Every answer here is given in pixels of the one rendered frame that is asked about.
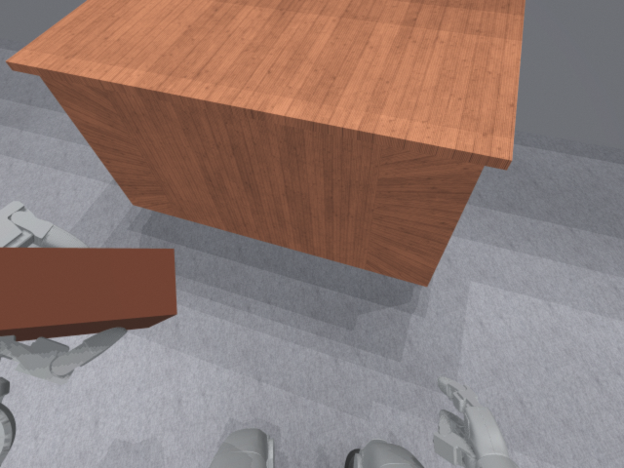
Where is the sponge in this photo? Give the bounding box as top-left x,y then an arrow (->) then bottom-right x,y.
0,248 -> 177,341

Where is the robot thigh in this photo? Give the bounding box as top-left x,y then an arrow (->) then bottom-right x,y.
209,428 -> 275,468
354,443 -> 424,468

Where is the right robot hand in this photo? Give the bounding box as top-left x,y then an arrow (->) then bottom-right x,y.
434,376 -> 510,468

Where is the left robot thigh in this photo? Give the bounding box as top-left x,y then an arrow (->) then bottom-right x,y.
209,428 -> 275,468

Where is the table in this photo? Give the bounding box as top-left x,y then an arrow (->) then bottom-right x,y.
6,0 -> 526,287

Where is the left robot hand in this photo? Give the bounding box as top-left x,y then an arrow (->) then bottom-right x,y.
0,201 -> 127,385

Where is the right robot thigh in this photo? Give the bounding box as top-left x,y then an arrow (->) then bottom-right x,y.
354,443 -> 424,468

